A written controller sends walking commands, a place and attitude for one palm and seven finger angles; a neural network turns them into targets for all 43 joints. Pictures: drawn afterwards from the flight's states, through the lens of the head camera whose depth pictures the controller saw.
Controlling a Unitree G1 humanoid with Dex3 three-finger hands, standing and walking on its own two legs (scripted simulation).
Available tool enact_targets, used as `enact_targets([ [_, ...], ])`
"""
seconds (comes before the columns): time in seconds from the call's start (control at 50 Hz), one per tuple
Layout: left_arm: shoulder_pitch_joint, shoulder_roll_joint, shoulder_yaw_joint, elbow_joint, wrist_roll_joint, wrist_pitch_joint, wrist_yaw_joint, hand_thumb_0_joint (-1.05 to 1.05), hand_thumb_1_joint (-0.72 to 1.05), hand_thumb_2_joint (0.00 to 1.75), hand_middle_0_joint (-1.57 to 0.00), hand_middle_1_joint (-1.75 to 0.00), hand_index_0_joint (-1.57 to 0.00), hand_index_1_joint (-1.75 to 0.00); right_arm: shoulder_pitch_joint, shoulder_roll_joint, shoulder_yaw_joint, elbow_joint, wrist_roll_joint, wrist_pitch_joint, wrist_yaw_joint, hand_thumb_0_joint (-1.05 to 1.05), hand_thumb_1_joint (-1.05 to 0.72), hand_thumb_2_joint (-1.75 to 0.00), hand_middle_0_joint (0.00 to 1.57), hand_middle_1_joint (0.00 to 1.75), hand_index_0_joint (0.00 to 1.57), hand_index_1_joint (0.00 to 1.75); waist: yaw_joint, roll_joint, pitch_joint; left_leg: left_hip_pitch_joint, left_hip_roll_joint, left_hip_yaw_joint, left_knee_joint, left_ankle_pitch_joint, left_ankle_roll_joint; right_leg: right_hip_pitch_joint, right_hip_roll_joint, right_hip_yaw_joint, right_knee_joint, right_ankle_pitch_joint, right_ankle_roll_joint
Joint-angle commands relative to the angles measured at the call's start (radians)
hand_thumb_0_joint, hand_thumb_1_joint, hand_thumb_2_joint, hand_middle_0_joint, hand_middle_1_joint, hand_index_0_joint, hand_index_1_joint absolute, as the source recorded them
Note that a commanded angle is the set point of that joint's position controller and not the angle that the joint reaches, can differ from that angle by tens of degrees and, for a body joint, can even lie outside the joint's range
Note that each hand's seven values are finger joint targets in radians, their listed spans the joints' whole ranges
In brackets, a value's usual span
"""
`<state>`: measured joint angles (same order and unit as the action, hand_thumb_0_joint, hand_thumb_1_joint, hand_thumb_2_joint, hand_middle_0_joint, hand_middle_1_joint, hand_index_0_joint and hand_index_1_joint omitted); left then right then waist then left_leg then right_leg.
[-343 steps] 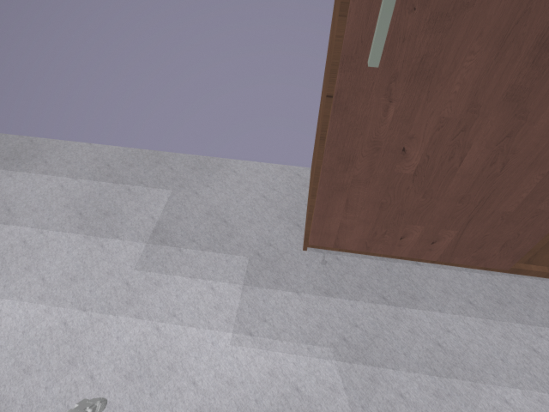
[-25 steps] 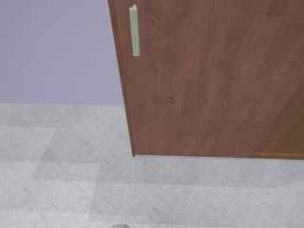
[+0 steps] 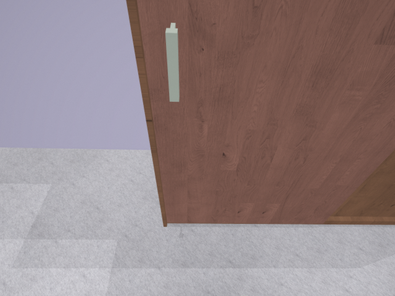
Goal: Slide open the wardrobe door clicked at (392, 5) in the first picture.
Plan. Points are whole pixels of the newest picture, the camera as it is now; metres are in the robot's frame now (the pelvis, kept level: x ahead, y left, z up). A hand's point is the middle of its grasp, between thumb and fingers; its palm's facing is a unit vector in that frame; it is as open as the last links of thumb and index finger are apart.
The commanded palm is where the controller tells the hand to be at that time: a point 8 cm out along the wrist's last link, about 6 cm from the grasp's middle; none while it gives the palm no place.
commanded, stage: take the last steps up to it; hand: left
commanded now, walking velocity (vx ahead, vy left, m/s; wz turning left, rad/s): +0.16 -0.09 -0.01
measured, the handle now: (173, 64) +0.57 +0.10 +0.19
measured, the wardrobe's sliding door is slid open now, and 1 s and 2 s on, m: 0.00 0.00 0.00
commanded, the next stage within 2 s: come to a stop and stand still in 0.02 s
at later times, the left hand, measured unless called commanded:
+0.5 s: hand out of the picture +0.16 +0.16 -0.19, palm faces +0.07 -0.98 -0.19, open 7.3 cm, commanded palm none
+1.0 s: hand out of the picture +0.05 +0.15 -0.18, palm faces +0.01 -0.98 -0.20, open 7.4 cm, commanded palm none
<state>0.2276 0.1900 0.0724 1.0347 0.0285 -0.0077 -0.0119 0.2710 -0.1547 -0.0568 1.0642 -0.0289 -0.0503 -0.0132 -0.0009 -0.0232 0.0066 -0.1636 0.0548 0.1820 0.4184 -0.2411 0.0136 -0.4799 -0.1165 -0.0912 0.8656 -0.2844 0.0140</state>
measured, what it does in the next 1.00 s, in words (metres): steps on the spot: right foot, then left foot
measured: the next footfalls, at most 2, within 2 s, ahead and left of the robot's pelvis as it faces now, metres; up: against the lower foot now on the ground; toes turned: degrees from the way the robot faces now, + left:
right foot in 0.14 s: +0.16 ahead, -0.15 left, +0.00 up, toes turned -9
left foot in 0.50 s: +0.16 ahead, +0.07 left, +0.00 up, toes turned +4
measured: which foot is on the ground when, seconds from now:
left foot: down 0.00-0.14, up 0.16-0.48, down 0.50-1.00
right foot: up 0.00-0.12, down 0.14-0.52, up 0.54-0.84, down 0.86-1.00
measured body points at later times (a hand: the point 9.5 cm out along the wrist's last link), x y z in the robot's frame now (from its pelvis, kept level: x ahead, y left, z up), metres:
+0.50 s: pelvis +0.09 -0.02 -0.02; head +0.13 -0.01 +0.43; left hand +0.15 +0.21 -0.18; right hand +0.14 -0.26 -0.16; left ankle +0.12 +0.07 -0.74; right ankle +0.12 -0.14 -0.74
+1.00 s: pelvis +0.05 -0.03 +0.00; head +0.04 -0.03 +0.45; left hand +0.05 +0.20 -0.16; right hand +0.09 -0.26 -0.16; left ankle +0.12 +0.07 -0.74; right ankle +0.02 -0.16 -0.74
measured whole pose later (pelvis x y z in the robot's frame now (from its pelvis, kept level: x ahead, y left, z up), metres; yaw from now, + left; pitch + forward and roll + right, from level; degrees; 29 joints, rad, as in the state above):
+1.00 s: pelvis +0.05 -0.03 +0.00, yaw -1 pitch -2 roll +0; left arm 0.30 0.14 0.01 1.12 0.02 0.01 0.03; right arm 0.22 -0.17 -0.04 1.08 0.00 0.01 -0.01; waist -0.01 0.01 0.00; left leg -0.25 0.01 0.12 0.41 -0.13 0.03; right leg -0.11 -0.05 -0.04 0.44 -0.30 0.03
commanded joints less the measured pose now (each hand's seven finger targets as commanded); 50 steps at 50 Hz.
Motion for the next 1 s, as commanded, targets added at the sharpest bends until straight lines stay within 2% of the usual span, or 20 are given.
enact_targets([
  [0.0, 0.016, -0.001, -0.008, -0.046, 0.001, 0.000, -0.006, 0.00, 0.90, 0.90, -0.20, -0.30, -0.20, -0.30, 0.038, -0.150, -0.031, -0.036, -0.006, 0.001, -0.004, 0.00, -0.90, -0.90, 0.20, 0.30, 0.20, 0.30, -0.009, 0.147, 0.100, -0.082, 0.259, -0.182, -0.212, -0.005, 0.132, 0.067, 0.011, -0.008, -0.163, 0.029, 0.012],
  [0.08, 0.103, 0.047, 0.000, -0.013, 0.001, -0.022, -0.002, 0.00, 0.90, 0.90, -0.20, -0.30, -0.20, -0.30, 0.045, -0.137, -0.029, -0.025, -0.004, 0.013, -0.001, 0.00, -0.90, -0.90, 0.20, 0.30, 0.20, 0.30, 0.039, 0.078, 0.027, -0.083, 0.182, -0.112, 0.019, 0.031, 0.053, 0.316, 0.062, -0.051, -0.398, 0.124, -0.002],
  [0.1, 0.173, 0.105, 0.008, 0.011, 0.004, -0.036, 0.005, 0.00, 0.90, 0.90, -0.20, -0.30, -0.20, -0.30, 0.061, -0.099, -0.018, -0.023, 0.003, 0.011, 0.003, 0.00, -0.90, -0.90, 0.20, 0.30, 0.20, 0.30, 0.071, -0.046, -0.016, -0.187, 0.119, -0.043, 0.206, -0.013, 0.015, 0.466, -0.033, 0.068, -0.449, 0.162, -0.037],
  [0.12, 0.215, 0.184, 0.018, 0.026, 0.004, -0.049, 0.019, 0.00, 0.90, 0.90, -0.20, -0.30, -0.20, -0.30, 0.076, -0.021, 0.006, -0.043, 0.011, 0.009, 0.008, 0.00, -0.90, -0.90, 0.20, 0.30, 0.20, 0.30, 0.067, -0.273, -0.037, -0.363, 0.002, 0.014, 0.425, -0.275, -0.030, 0.573, -0.247, 0.333, -0.526, 0.408, -0.125],
  [0.14, 0.212, 0.191, 0.014, 0.021, -0.013, -0.051, 0.025, 0.00, 0.90, 0.90, -0.20, -0.30, -0.20, -0.30, 0.057, -0.063, 0.007, -0.054, 0.016, 0.025, -0.005, 0.00, -0.90, -0.90, 0.20, 0.30, 0.20, 0.30, 0.076, -0.256, -0.087, -0.297, 0.019, -0.101, 0.512, -0.394, -0.032, 0.497, -0.298, 0.363, -0.550, 0.598, -0.189],
  [0.16, 0.121, 0.156, 0.001, 0.010, -0.011, -0.048, 0.033, 0.00, 0.90, 0.90, -0.20, -0.30, -0.20, -0.30, 0.037, -0.054, 0.008, -0.042, 0.019, 0.031, -0.012, 0.00, -0.90, -0.90, 0.20, 0.30, 0.20, 0.30, 0.047, -0.220, -0.050, -0.271, 0.033, -0.145, 0.535, -0.366, -0.039, 0.414, -0.281, 0.320, -0.538, 0.730, -0.215],
  [0.22, -0.024, 0.118, -0.010, -0.024, -0.003, -0.024, 0.054, 0.00, 0.90, 0.90, -0.20, -0.30, -0.20, -0.30, 0.078, -0.025, 0.015, 0.002, 0.031, 0.053, -0.020, 0.00, -0.90, -0.90, 0.20, 0.30, 0.20, 0.30, -0.003, -0.078, -0.053, -0.184, 0.022, -0.154, 0.423, -0.284, -0.047, 0.360, -0.218, 0.149, -0.457, 0.874, -0.206],
  [0.38, -0.042, 0.143, 0.022, -0.067, -0.001, 0.021, 0.062, 0.00, 0.90, 0.90, -0.20, -0.30, -0.20, -0.30, 0.018, -0.052, -0.012, -0.059, 0.018, 0.092, -0.014, 0.00, -0.90, -0.90, 0.20, 0.30, 0.20, 0.30, 0.009, -0.131, -0.038, -0.175, -0.020, -0.135, 0.351, -0.167, -0.058, 0.294, -0.219, 0.150, -0.449, 0.717, -0.204],
  [0.44, -0.075, 0.133, 0.022, -0.083, -0.006, 0.030, 0.059, 0.00, 0.90, 0.90, -0.20, -0.30, -0.20, -0.30, 0.078, -0.055, -0.013, -0.053, 0.015, 0.081, -0.009, 0.00, -0.90, -0.90, 0.20, 0.30, 0.20, 0.30, -0.032, -0.112, -0.061, -0.030, -0.006, -0.125, 0.111, 0.042, -0.046, 0.218, -0.167, 0.117, -0.380, 0.456, -0.134],
  [0.46, -0.055, 0.107, 0.016, -0.091, -0.012, 0.035, 0.054, 0.00, 0.90, 0.90, -0.20, -0.30, -0.20, -0.30, 0.083, -0.088, -0.016, -0.059, 0.010, 0.072, -0.009, 0.00, -0.90, -0.90, 0.20, 0.30, 0.20, 0.30, -0.028, 0.000, -0.074, 0.037, 0.056, -0.189, 0.030, 0.177, -0.017, 0.157, -0.100, 0.081, -0.306, 0.293, -0.084],
  [0.48, -0.020, 0.057, 0.007, -0.101, -0.017, 0.041, 0.050, 0.00, 0.90, 0.90, -0.20, -0.30, -0.20, -0.30, 0.056, -0.154, -0.023, -0.086, 0.003, 0.061, -0.010, 0.00, -0.90, -0.90, 0.20, 0.30, 0.20, 0.30, -0.012, 0.225, -0.064, 0.014, 0.233, -0.394, -0.068, 0.382, 0.070, 0.093, 0.019, 0.003, -0.192, 0.003, -0.012],
  [0.5, -0.032, 0.059, 0.001, -0.099, -0.016, 0.050, 0.055, 0.00, 0.90, 0.90, -0.20, -0.30, -0.20, -0.30, 0.012, -0.182, -0.025, -0.102, 0.001, 0.061, -0.015, 0.00, -0.90, -0.90, 0.20, 0.30, 0.20, 0.30, -0.021, 0.323, -0.041, -0.075, 0.309, -0.475, -0.170, 0.377, 0.136, 0.105, 0.090, 0.029, 0.006, -0.294, 0.005],
  [0.52, -0.033, 0.069, 0.004, -0.093, -0.009, 0.057, 0.055, 0.00, 0.90, 0.90, -0.20, -0.30, -0.20, -0.30, -0.023, -0.176, -0.020, -0.116, 0.003, 0.056, -0.027, 0.00, -0.90, -0.90, 0.20, 0.30, 0.20, 0.30, -0.011, 0.271, -0.034, -0.117, 0.303, -0.467, -0.168, 0.358, 0.161, 0.109, 0.078, 0.113, 0.115, -0.302, -0.002],
  [0.58, 0.020, 0.060, 0.002, -0.049, -0.007, 0.047, 0.045, 0.00, 0.90, 0.90, -0.20, -0.30, -0.20, -0.30, -0.088, -0.143, -0.005, -0.121, 0.003, 0.047, -0.032, 0.00, -0.90, -0.90, 0.20, 0.30, 0.20, 0.30, 0.022, 0.149, -0.053, -0.018, 0.224, -0.336, -0.108, 0.396, 0.167, 0.055, 0.077, 0.128, 0.192, -0.199, 0.006],
  [0.72, 0.009, 0.037, -0.031, -0.031, -0.007, 0.042, 0.041, 0.00, 0.90, 0.90, -0.20, -0.30, -0.20, -0.30, -0.028, -0.140, -0.011, -0.067, 0.011, 0.048, -0.024, 0.00, -0.90, -0.90, 0.20, 0.30, 0.20, 0.30, -0.020, 0.160, -0.025, 0.046, 0.204, -0.331, -0.157, 0.235, 0.156, 0.161, 0.054, 0.066, -0.174, -0.200, 0.017],
  [0.8, 0.121, 0.039, -0.040, 0.026, -0.009, 0.029, 0.049, 0.00, 0.90, 0.90, -0.20, -0.30, -0.20, -0.30, -0.038, -0.135, -0.010, -0.047, 0.022, 0.047, -0.015, 0.00, -0.90, -0.90, 0.20, 0.30, 0.20, 0.30, 0.012, 0.112, -0.051, 0.000, 0.144, -0.292, -0.136, 0.071, 0.080, 0.323, 0.053, 0.049, -0.492, 0.017, 0.008],
  [0.82, 0.127, 0.063, -0.040, 0.035, -0.007, 0.018, 0.053, 0.00, 0.90, 0.90, -0.20, -0.30, -0.20, -0.30, -0.034, -0.105, -0.006, -0.040, 0.027, 0.046, -0.010, 0.00, -0.90, -0.90, 0.20, 0.30, 0.20, 0.30, 0.009, 0.069, -0.018, -0.056, 0.104, -0.262, -0.107, 0.042, 0.042, 0.361, 0.016, 0.104, -0.564, 0.070, -0.009],
  [0.86, 0.108, 0.092, -0.045, 0.033, -0.011, 0.006, 0.054, 0.00, 0.90, 0.90, -0.20, -0.30, -0.20, -0.30, -0.027, -0.075, 0.005, -0.036, 0.028, 0.046, -0.001, 0.00, -0.90, -0.90, 0.20, 0.30, 0.20, 0.30, -0.015, 0.044, 0.007, -0.007, 0.035, -0.207, -0.083, 0.015, -0.008, 0.256, -0.071, 0.178, -0.581, 0.028, -0.052],
  [0.9, 0.058, 0.083, -0.047, 0.031, -0.011, -0.001, 0.050, 0.00, 0.90, 0.90, -0.20, -0.30, -0.20, -0.30, -0.013, -0.082, 0.004, -0.021, 0.021, 0.053, -0.002, 0.00, -0.90, -0.90, 0.20, 0.30, 0.20, 0.30, -0.031, -0.131, 0.057, 0.039, 0.033, -0.182, -0.048, 0.038, -0.010, 0.140, -0.050, 0.180, -0.608, -0.069, -0.043],
  [0.98, 0.078, 0.062, -0.053, 0.043, -0.015, 0.003, 0.051, 0.00, 0.90, 0.90, -0.20, -0.30, -0.20, -0.30, 0.031, -0.082, 0.017, 0.017, 0.020, 0.053, -0.005, 0.00, -0.90, -0.90, 0.20, 0.30, 0.20, 0.30, -0.031, -0.048, 0.110, 0.031, 0.043, -0.191, -0.072, 0.023, -0.006, 0.108, -0.020, 0.167, -0.610, -0.133, -0.036],
])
